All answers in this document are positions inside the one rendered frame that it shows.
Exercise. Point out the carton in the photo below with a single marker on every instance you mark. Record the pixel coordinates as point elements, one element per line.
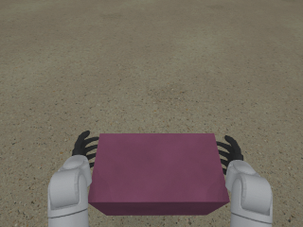
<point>157,174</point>

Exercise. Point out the robot left hand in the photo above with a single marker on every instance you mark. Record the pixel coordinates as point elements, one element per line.
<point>81,149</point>

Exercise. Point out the robot right hand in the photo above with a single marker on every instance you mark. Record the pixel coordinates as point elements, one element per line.
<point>234,152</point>

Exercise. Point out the right robot forearm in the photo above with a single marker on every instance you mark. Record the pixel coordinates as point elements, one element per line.
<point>251,196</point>

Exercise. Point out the left robot forearm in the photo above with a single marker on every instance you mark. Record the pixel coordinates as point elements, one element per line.
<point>67,194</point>

